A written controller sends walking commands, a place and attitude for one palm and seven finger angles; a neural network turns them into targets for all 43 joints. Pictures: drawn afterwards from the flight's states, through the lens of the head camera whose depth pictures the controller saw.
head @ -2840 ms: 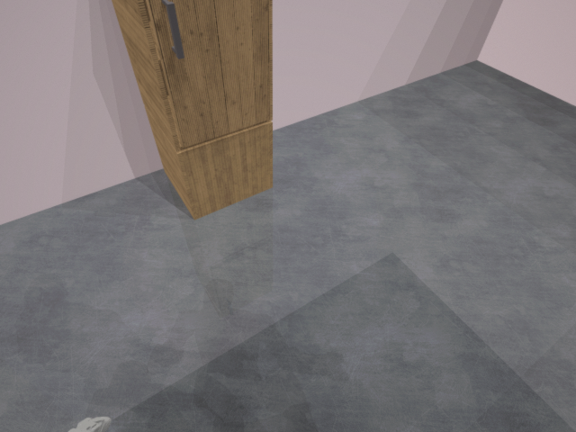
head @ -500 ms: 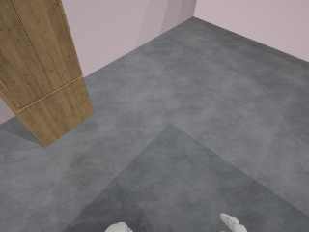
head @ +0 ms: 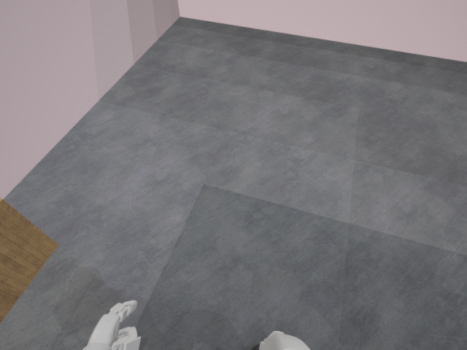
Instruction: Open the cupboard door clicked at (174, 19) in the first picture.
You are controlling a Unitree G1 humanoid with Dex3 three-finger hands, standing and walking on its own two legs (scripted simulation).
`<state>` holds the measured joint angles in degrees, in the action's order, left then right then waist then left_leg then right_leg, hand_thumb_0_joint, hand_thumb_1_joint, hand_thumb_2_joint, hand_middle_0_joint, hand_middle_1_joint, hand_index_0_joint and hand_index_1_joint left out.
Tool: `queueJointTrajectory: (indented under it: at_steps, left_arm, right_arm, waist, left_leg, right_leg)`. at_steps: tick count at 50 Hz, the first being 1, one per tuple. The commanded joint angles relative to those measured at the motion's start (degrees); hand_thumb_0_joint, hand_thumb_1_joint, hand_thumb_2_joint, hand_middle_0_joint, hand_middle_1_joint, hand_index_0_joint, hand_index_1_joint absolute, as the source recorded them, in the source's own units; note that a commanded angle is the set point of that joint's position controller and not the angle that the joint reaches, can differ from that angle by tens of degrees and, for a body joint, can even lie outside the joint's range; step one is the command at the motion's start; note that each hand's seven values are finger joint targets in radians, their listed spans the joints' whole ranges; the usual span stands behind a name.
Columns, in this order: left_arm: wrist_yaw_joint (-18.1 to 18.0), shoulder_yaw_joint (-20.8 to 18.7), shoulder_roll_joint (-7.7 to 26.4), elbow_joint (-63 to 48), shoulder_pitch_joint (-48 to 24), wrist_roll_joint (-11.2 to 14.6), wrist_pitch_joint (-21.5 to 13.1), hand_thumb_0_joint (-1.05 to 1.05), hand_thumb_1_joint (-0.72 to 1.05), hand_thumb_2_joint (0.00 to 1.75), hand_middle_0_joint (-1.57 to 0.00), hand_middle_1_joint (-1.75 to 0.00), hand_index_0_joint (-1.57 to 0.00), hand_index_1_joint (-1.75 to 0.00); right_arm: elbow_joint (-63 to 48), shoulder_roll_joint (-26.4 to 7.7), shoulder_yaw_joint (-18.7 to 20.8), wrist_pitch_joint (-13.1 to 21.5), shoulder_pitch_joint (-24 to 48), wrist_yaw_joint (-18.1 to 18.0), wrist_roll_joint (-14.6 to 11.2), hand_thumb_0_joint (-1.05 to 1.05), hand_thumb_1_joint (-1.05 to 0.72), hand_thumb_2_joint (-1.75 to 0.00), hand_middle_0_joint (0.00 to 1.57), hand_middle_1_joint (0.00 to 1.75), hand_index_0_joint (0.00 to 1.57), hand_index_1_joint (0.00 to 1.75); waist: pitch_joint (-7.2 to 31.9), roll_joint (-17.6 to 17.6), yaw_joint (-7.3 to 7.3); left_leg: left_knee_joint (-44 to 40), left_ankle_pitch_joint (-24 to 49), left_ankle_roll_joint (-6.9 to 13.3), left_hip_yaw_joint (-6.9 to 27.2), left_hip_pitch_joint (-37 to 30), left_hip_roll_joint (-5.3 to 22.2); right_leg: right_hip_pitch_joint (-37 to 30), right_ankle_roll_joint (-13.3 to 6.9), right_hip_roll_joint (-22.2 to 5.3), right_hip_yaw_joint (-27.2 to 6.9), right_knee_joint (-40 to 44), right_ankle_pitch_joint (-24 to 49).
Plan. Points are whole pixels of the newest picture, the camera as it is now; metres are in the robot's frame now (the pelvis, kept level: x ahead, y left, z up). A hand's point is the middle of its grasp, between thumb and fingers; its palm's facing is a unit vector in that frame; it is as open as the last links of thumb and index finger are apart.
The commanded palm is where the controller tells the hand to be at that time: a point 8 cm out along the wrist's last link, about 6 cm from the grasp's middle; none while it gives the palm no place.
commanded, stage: walk to a spot facing it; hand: left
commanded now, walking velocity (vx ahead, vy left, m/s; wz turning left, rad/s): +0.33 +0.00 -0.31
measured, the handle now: out of the picture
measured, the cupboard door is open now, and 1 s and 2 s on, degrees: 0 0 0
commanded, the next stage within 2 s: turn to face it in 0.18 s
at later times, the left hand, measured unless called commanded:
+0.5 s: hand (120, 308) +0.22 +0.24 -0.16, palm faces -0.03 -0.98 -0.17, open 7.4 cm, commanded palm none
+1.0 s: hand (136, 268) +0.29 +0.21 -0.12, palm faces +0.22 -0.94 -0.26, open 7.4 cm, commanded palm none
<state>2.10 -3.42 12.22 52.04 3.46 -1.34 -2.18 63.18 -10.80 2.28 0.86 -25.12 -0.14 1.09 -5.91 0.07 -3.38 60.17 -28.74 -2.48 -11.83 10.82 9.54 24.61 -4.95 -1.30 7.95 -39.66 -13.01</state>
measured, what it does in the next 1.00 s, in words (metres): walks ahead: left foot, then right foot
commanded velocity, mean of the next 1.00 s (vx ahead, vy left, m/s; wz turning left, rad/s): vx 0.06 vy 0.00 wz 0.36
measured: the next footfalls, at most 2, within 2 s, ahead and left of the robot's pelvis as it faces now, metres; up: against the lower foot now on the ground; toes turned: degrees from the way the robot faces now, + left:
left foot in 0.36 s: +0.28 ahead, +0.14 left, +0.00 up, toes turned +3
right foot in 0.80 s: +0.28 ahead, -0.09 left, +0.00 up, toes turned +1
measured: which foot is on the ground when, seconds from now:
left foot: up 0.00-0.34, down 0.36-0.80, up 0.82-1.00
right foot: down 0.00-0.36, up 0.38-0.78, down 0.80-1.00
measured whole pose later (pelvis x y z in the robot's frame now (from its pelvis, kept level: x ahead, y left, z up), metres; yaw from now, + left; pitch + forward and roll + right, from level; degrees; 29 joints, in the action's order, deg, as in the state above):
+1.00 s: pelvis +0.23 +0.00 +0.03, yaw +13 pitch -1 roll +2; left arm -1.6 -2.1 9.8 51.8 9.9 -1.3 0.3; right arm 56.0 -13.5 5.5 -4.3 -12.9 0.9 1.5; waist -3.3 1.0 -2.2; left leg 65.2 -22.6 -3.6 -2.4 29.5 1.6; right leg 11.6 -1.4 -5.4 11.1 -29.9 -17.4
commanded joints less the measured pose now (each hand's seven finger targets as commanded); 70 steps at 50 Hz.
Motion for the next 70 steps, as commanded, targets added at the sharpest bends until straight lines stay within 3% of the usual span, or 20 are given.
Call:
queueJointTrajectory:
  at_steps: [1,4,12,16,18,20,24,33,38,39,40,41,46,56,59,60,62,63,67,70]
  left_arm:
    - [-2.25,-2.53,10.52,1.23,13.12,0.83,-0.44,0.00,0.90,0.90,-0.20,-0.30,-0.20,-0.30]
    - [-2.55,-1.83,7.96,0.90,8.29,-0.05,-1.38,0.00,0.90,0.90,-0.20,-0.30,-0.20,-0.30]
    - [-1.98,-2.33,8.65,2.64,12.59,0.02,-1.40,0.00,0.90,0.90,-0.20,-0.30,-0.20,-0.30]
    - [-2.42,-2.00,6.59,3.29,12.59,0.63,-0.58,0.00,0.90,0.90,-0.20,-0.30,-0.20,-0.30]
    - [-2.31,-0.19,0.94,3.65,17.83,1.04,-0.62,0.00,0.90,0.90,-0.20,-0.30,-0.20,-0.30]
    - [-3.03,-0.31,2.40,4.23,14.04,0.45,-0.26,0.00,0.90,0.90,-0.20,-0.30,-0.20,-0.30]
    - [-2.63,0.29,0.63,5.67,14.20,0.44,1.06,0.00,0.90,0.90,-0.20,-0.30,-0.20,-0.30]
    - [-3.43,-1.06,0.93,0.14,7.20,0.67,2.84,0.00,0.90,0.90,-0.20,-0.30,-0.20,-0.30]
    - [-3.91,-1.67,2.72,-0.42,11.69,1.08,2.17,0.00,0.90,0.90,-0.20,-0.30,-0.20,-0.30]
    - [-4.26,-2.20,5.56,-0.43,13.19,0.60,1.57,0.00,0.90,0.90,-0.20,-0.30,-0.20,-0.30]
    - [-4.69,-3.17,11.15,-0.85,14.06,-0.27,1.32,0.00,0.90,0.90,-0.20,-0.30,-0.20,-0.30]
    - [-4.54,-3.09,12.14,-1.93,13.54,0.16,1.60,0.00,0.90,0.90,-0.20,-0.30,-0.20,-0.30]
    - [-4.49,-1.16,6.22,-3.74,6.86,0.13,1.19,0.00,0.90,0.90,-0.20,-0.30,-0.20,-0.30]
    - [-3.91,-2.33,11.95,-2.79,12.40,-0.53,2.33,0.00,0.90,0.90,-0.20,-0.30,-0.20,-0.30]
    - [-3.61,-2.83,12.84,-2.70,12.23,-0.27,2.69,0.00,0.90,0.90,-0.20,-0.30,-0.20,-0.30]
    - [-3.39,-2.94,12.64,-2.85,11.85,0.19,2.85,0.00,0.90,0.90,-0.20,-0.30,-0.20,-0.30]
    - [-2.71,-1.40,7.05,-7.63,8.63,0.64,3.07,0.00,0.90,0.90,-0.20,-0.30,-0.20,-0.30]
    - [-3.54,-1.40,8.27,-8.08,5.21,0.19,4.09,0.00,0.90,0.90,-0.20,-0.30,-0.20,-0.30]
    - [-2.51,-2.36,7.81,-4.81,7.65,0.34,3.96,0.00,0.90,0.90,-0.20,-0.30,-0.20,-0.30]
    - [-2.45,-2.29,7.86,-4.50,9.14,0.35,4.20,0.00,0.90,0.90,-0.20,-0.30,-0.20,-0.30]
  right_arm:
    - [-9.29,-5.80,1.49,2.56,9.88,-0.32,0.18,0.00,-0.90,-0.90,0.20,0.30,0.20,0.30]
    - [-6.77,-3.49,1.37,0.76,3.13,-0.11,0.62,0.00,-0.90,-0.90,0.20,0.30,0.20,0.30]
    - [-11.36,-2.65,1.28,1.84,13.89,0.89,0.13,0.00,-0.90,-0.90,0.20,0.30,0.20,0.30]
    - [-8.00,-5.08,1.29,2.88,6.36,0.02,0.25,0.00,-0.90,-0.90,0.20,0.30,0.20,0.30]
    - [-5.92,-13.73,2.63,2.68,-2.11,-0.38,0.76,0.00,-0.90,-0.90,0.20,0.30,0.20,0.30]
    - [-5.96,-9.94,1.39,1.99,2.49,-1.26,0.48,0.00,-0.90,-0.90,0.20,0.30,0.20,0.30]
    - [-6.66,-6.40,0.30,2.23,10.20,-1.31,-0.03,0.00,-0.90,-0.90,0.20,0.30,0.20,0.30]
    - [-7.83,-9.44,3.13,-0.47,9.24,-0.82,0.39,0.00,-0.90,-0.90,0.20,0.30,0.20,0.30]
    - [-9.86,-9.97,4.04,-1.37,11.94,-0.45,-0.12,0.00,-0.90,-0.90,0.20,0.30,0.20,0.30]
    - [-10.51,-7.77,3.97,-1.29,11.39,-0.10,-0.54,0.00,-0.90,-0.90,0.20,0.30,0.20,0.30]
    - [-12.41,-3.87,3.28,-1.33,11.02,0.21,-0.70,0.00,-0.90,-0.90,0.20,0.30,0.20,0.30]
    - [-12.87,-6.07,4.02,-2.00,11.63,0.05,-0.01,0.00,-0.90,-0.90,0.20,0.30,0.20,0.30]
    - [-10.73,-4.86,3.70,-3.63,11.42,1.23,0.25,0.00,-0.90,-0.90,0.20,0.30,0.20,0.30]
    - [-15.68,-5.74,2.31,-3.55,21.57,2.01,-0.28,0.00,-0.90,-0.90,0.20,0.30,0.20,0.30]
    - [-16.14,-7.49,2.45,-2.86,19.11,1.84,-0.20,0.00,-0.90,-0.90,0.20,0.30,0.20,0.30]
    - [-15.44,-9.67,3.04,-2.39,15.71,1.81,-0.01,0.00,-0.90,-0.90,0.20,0.30,0.20,0.30]
    - [-14.21,-21.43,5.74,-1.79,7.36,1.19,-0.15,0.00,-0.90,-0.90,0.20,0.30,0.20,0.30]
    - [-12.72,-20.34,5.46,-1.80,5.44,0.55,-0.49,0.00,-0.90,-0.90,0.20,0.30,0.20,0.30]
    - [-16.23,-14.89,3.66,-1.31,17.62,-0.10,0.07,0.00,-0.90,-0.90,0.20,0.30,0.20,0.30]
    - [-16.48,-14.51,3.68,-1.14,17.56,0.09,-0.11,0.00,-0.90,-0.90,0.20,0.30,0.20,0.30]
  waist:
    - [6.27,-1.90,6.36]
    - [5.87,-4.21,0.85]
    - [3.64,-7.20,3.91]
    - [7.14,-2.25,0.31]
    - [13.56,19.44,-0.65]
    - [7.38,13.53,-0.06]
    - [6.12,8.39,3.98]
    - [7.97,8.32,2.07]
    - [9.30,6.71,5.04]
    - [10.65,-0.92,5.58]
    - [10.09,-17.00,5.83]
    - [10.29,-15.58,6.20]
    - [4.21,-8.63,2.29]
    - [5.51,-12.28,5.97]
    - [8.03,-11.55,4.41]
    - [10.07,-7.09,2.08]
    - [14.34,19.91,-2.47]
    - [14.69,14.05,-3.23]
    - [7.44,8.63,2.41]
    - [8.78,8.56,2.65]
  left_leg:
    - [16.76,8.16,0.21,10.31,26.60,2.03]
    - [6.49,10.27,-1.03,8.69,18.59,1.56]
    - [-17.44,14.55,-0.90,5.83,14.96,-2.85]
    - [-32.97,21.70,0.56,5.32,-2.32,-4.56]
    - [-39.20,41.46,10.82,28.82,-16.98,16.26]
    - [-43.10,38.24,13.86,29.75,-7.52,15.13]
    - [-43.42,43.41,11.08,18.02,0.86,6.04]
    - [-41.10,37.60,12.40,24.08,0.54,4.75]
    - [-34.13,33.29,8.86,25.64,8.09,0.72]
    - [-27.94,24.37,5.41,21.78,14.57,-3.28]
    - [-15.31,1.62,0.74,10.90,24.61,-11.98]
    - [-3.47,-5.44,0.48,12.50,23.63,-10.32]
    - [9.27,6.48,-1.51,10.99,23.66,-6.45]
    - [-13.64,4.16,-0.74,4.67,14.72,-7.04]
    - [-25.80,10.15,0.33,2.70,6.69,-7.61]
    - [-33.47,17.35,1.27,3.82,-1.67,-7.04]
    - [-38.60,56.24,15.00,32.97,-16.27,16.58]
    - [-37.63,51.92,16.05,31.78,-13.30,16.25]
    - [-39.35,39.02,11.00,22.04,-1.94,4.81]
    - [-40.61,35.50,10.93,21.60,-1.59,3.01]
  right_leg:
    - [-19.25,-7.78,-18.23,-25.80,23.57,7.04]
    - [-8.66,-5.56,-13.20,-15.50,24.94,10.03]
    - [-10.75,-5.26,-10.78,-17.21,23.10,9.34]
    - [-10.63,-0.97,-6.31,-12.57,10.54,13.24]
    - [3.58,4.54,2.84,-2.64,-16.90,-20.54]
    - [6.64,5.20,-1.02,-6.87,-26.20,-20.29]
    - [-0.85,7.48,-3.50,-5.97,-16.98,-12.22]
    - [-1.87,8.87,-1.58,-5.23,-6.07,-10.96]
    - [-16.32,8.25,-0.67,-5.04,13.45,1.12]
    - [-23.95,6.56,-7.61,-11.06,20.19,3.85]
    - [-27.80,0.75,-23.17,-24.21,23.42,10.45]
    - [-21.19,-3.73,-28.15,-24.65,23.96,11.80]
    - [-15.41,-1.01,-18.08,-6.96,20.14,20.96]
    - [-18.75,-1.24,-20.42,-1.16,15.64,25.63]
    - [-18.08,1.40,-20.16,1.90,9.24,25.55]
    - [-13.66,3.69,-19.16,3.65,2.08,22.96]
    - [10.58,11.00,-7.05,2.70,-23.26,-26.73]
    - [10.46,10.25,-7.46,-4.61,-27.37,-25.89]
    - [7.70,10.68,-6.46,-6.32,-27.44,-11.39]
    - [5.23,11.11,-5.36,-6.44,-23.31,-8.95]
